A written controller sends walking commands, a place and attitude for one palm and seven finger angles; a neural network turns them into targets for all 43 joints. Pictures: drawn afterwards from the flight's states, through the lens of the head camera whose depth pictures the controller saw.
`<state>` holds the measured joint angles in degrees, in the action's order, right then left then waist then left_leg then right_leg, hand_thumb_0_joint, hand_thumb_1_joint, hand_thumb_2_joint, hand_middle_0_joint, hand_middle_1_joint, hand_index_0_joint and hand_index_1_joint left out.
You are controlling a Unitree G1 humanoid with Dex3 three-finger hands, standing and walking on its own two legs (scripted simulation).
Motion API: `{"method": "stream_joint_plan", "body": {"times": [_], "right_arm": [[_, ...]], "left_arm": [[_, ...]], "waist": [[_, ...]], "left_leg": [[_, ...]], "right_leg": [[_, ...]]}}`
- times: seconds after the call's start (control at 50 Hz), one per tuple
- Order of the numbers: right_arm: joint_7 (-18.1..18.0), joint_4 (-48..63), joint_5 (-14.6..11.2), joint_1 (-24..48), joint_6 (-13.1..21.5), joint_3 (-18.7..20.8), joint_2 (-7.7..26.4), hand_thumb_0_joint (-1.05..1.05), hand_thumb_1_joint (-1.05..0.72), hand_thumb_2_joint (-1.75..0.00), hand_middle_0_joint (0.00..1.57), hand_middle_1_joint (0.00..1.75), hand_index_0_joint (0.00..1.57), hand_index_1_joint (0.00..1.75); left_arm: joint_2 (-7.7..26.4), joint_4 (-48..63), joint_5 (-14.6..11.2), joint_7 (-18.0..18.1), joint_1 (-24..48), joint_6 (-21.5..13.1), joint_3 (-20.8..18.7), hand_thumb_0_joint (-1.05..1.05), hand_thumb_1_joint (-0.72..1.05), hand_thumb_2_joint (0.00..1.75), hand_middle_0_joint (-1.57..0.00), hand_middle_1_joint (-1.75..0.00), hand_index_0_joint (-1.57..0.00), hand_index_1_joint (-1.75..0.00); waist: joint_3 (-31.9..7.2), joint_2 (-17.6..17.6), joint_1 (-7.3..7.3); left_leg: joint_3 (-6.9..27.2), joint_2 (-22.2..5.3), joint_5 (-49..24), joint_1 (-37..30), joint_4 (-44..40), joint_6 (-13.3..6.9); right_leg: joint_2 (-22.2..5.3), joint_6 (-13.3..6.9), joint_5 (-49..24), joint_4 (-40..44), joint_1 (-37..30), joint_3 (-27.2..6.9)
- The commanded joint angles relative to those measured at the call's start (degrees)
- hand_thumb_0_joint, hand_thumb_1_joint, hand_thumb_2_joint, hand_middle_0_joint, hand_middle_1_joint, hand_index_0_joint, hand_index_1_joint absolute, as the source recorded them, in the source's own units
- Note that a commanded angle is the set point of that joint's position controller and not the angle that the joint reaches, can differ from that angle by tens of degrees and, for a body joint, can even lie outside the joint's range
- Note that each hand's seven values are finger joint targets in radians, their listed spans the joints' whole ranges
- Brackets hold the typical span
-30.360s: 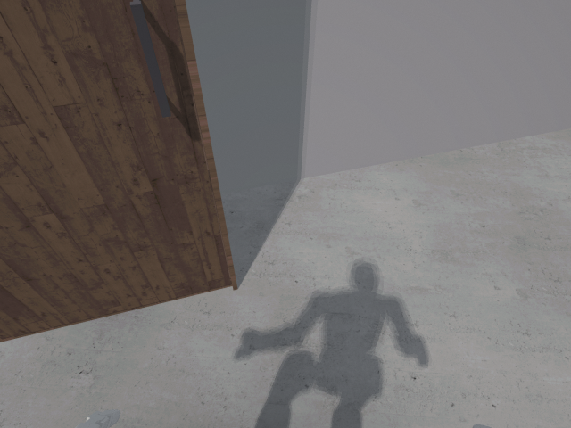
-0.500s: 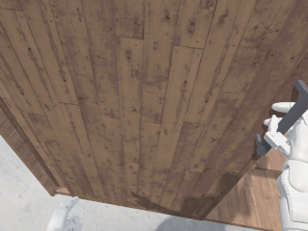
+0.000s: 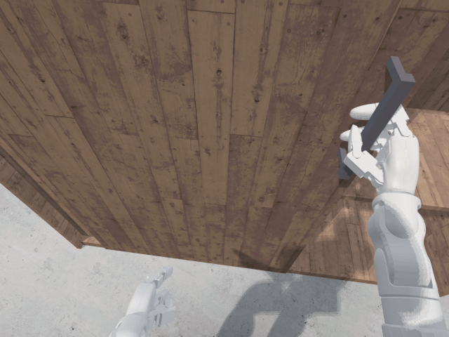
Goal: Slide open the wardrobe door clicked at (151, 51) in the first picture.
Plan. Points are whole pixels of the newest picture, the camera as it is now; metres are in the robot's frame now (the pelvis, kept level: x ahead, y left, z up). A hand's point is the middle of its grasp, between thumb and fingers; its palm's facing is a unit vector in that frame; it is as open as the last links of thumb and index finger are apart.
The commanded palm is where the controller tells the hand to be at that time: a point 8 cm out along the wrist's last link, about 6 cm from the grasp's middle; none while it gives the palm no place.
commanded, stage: stop walking and hold the door there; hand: right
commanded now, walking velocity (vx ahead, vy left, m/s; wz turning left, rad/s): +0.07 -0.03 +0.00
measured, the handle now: (365, 126) +0.40 -0.19 +0.18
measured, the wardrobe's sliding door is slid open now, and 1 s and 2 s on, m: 0.64 0.64 0.64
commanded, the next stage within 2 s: loosen the grip on the handle in 0.46 s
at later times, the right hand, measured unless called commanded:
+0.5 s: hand (351, 153) +0.36 -0.17 +0.16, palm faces +0.20 +0.97 -0.16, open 5.3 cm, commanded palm +0.33 -0.22 +0.13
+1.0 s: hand (351, 157) +0.35 -0.17 +0.16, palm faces +0.19 +0.97 -0.18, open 13.3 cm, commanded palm +0.32 -0.22 +0.15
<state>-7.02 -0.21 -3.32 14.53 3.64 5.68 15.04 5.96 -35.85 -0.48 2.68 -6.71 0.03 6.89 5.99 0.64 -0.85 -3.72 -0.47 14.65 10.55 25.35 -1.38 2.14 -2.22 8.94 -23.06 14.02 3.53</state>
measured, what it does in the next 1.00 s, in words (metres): stands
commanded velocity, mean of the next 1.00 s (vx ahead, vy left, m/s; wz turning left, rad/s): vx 0.01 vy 0.00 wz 0.00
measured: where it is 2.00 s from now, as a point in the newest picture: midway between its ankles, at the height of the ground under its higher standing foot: outside the picture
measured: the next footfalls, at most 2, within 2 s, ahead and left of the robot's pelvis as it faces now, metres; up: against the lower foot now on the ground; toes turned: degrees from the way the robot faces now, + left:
none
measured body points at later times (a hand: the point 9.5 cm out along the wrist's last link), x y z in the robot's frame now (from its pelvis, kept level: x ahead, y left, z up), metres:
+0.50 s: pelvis +0.00 +0.01 +0.00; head +0.01 +0.01 +0.45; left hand +0.16 +0.25 -0.09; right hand +0.34 -0.22 +0.17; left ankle -0.01 +0.09 -0.74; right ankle +0.04 -0.10 -0.74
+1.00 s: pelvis -0.04 +0.02 -0.01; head -0.05 +0.02 +0.44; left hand +0.09 +0.28 -0.11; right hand +0.34 -0.22 +0.17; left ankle -0.01 +0.09 -0.74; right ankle +0.04 -0.09 -0.74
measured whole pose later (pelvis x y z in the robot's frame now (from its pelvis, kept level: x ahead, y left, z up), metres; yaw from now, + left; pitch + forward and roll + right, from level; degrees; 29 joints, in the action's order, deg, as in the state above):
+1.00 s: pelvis -0.04 +0.02 -0.01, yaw +1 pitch -1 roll +0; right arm -3.1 -29.5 -3.1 26.3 12.8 9.1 18.5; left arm 15.3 -39.9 -2.4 3.1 -15.4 -6.8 1.2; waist -1.7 -0.5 0.7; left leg -4.0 2.8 16.2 18.1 34.5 -3.8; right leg -0.6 -1.2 11.5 -33.7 21.9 1.7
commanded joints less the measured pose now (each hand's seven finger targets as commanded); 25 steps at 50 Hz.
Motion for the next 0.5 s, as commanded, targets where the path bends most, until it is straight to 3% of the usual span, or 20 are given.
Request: {"method": "stream_joint_plan", "body": {"times": [0.0,0.02,0.04,0.06,0.12,0.14,0.2,0.28,0.3,0.42,0.48], "right_arm": [[0.57,7.9,-0.29,17.13,3.27,5.68,11.41,0.0,-0.9,-0.9,0.45,1.4,0.45,1.4],[0.69,5.77,-0.79,15.59,2.57,5.35,11.18,0.0,-0.9,-0.9,0.45,1.4,0.45,1.4],[0.72,5.42,-0.98,16.36,2.35,3.47,8.81,0.0,-0.9,-0.9,0.45,1.4,0.45,1.4],[0.65,5.29,-0.97,17.68,2.34,3.31,8.81,0.0,-0.9,-0.9,0.45,1.4,0.45,1.4],[0.7,5.35,-0.69,18.17,2.59,1.39,7.84,0.0,-0.9,-0.9,0.45,1.4,0.45,1.4],[0.33,3.83,-0.43,16.83,2.8,3.26,9.33,0.0,-0.9,-0.9,0.45,1.4,0.45,1.4],[0.24,2.2,-0.38,15.23,3.35,4.36,9.74,0.0,-0.9,-0.9,0.45,1.4,0.45,1.4],[0.48,2.6,-0.48,13.76,3.81,3.29,8.47,0.0,-0.9,-0.9,0.45,1.4,0.45,1.4],[0.3,2.24,-0.55,13.29,3.83,5.08,10.22,0.0,-0.9,-0.9,0.45,1.4,0.45,1.4],[0.46,1.04,-0.47,13.56,3.87,2.72,8.45,0.0,-0.9,-0.9,0.45,1.4,0.45,1.4],[0.14,-1.05,-0.49,13.3,4.0,4.69,9.91,0.0,-0.9,-0.9,0.45,1.4,0.45,1.4]], "left_arm": [[10.55,7.2,0.29,2.37,4.29,-2.99,-5.1,0.0,0.9,0.9,-0.2,-0.3,-0.2,-0.3],[11.19,6.88,-0.38,2.51,3.58,-3.11,-5.85,0.0,0.9,0.9,-0.2,-0.3,-0.2,-0.3],[11.47,6.84,-0.51,2.43,2.92,-2.95,-5.94,0.0,0.9,0.9,-0.2,-0.3,-0.2,-0.3],[11.62,6.78,-0.57,2.44,3.26,-2.95,-5.94,0.0,0.9,0.9,-0.2,-0.3,-0.2,-0.3],[11.88,6.52,-0.53,2.68,3.5,-2.88,-5.9,0.0,0.9,0.9,-0.2,-0.3,-0.2,-0.3],[12.25,6.46,-0.43,2.78,3.32,-2.91,-5.95,0.0,0.9,0.9,-0.2,-0.3,-0.2,-0.3],[12.5,6.17,-0.67,2.81,2.36,-2.67,-6.42,0.0,0.9,0.9,-0.2,-0.3,-0.2,-0.3],[12.76,6.59,-0.96,2.88,2.16,-2.59,-6.94,0.0,0.9,0.9,-0.2,-0.3,-0.2,-0.3],[13.16,6.52,-1.01,2.95,1.95,-2.48,-7.25,0.0,0.9,0.9,-0.2,-0.3,-0.2,-0.3],[13.52,6.71,-1.04,3.03,1.9,-2.07,-7.43,0.0,0.9,0.9,-0.2,-0.3,-0.2,-0.3],[13.28,6.67,-0.92,3.02,1.57,-1.9,-7.34,0.0,0.9,0.9,-0.2,-0.3,-0.2,-0.3]], "waist": [[-18.36,3.93,2.37],[-17.44,8.22,2.35],[-16.95,8.24,2.35],[-16.57,6.67,2.39],[-16.19,-3.78,2.3],[-15.33,-5.73,1.85],[-14.79,-1.89,1.57],[-16.39,-0.1,1.6],[-16.75,0.11,1.57],[-15.06,-1.97,1.67],[-15.47,0.73,1.31]], "left_leg": [[9.94,-8.61,-5.39,-4.6,-8.91,-2.3],[10.13,-8.79,1.08,-2.41,-9.98,-1.84],[10.51,-8.98,2.74,-0.92,-10.26,-2.1],[10.16,-8.88,2.65,0.57,-10.09,-1.87],[7.74,-6.87,-0.85,0.95,-7.49,-0.52],[7.48,-6.17,-1.79,0.27,-7.05,-0.21],[7.57,-6.36,-6.74,-1.22,-7.0,-0.06],[7.63,-7.0,-14.04,-2.41,-6.48,0.15],[8.16,-7.28,-15.24,-2.54,-6.77,0.19],[7.99,-7.03,-9.4,-0.42,-7.74,0.25],[8.78,-7.17,-8.58,-0.88,-8.77,0.58]], "right_leg": [[-8.56,1.73,4.25,0.57,-6.44,-7.86],[-8.12,1.48,5.93,-0.85,-6.8,-7.55],[-7.88,0.97,4.36,-1.79,-7.38,-7.06],[-8.15,0.78,2.63,-1.66,-8.37,-6.86],[-10.08,0.08,-0.21,1.94,-9.65,-8.86],[-10.53,-0.25,-0.47,2.89,-7.94,-9.77],[-10.34,0.1,-4.26,2.43,-7.07,-9.59],[-10.25,0.41,-12.25,0.29,-9.7,-8.28],[-10.16,0.45,-12.58,-0.27,-10.08,-7.8],[-10.4,0.31,-8.63,1.65,-9.94,-8.62],[-10.17,0.1,-6.25,1.5,-9.17,-8.28]]}}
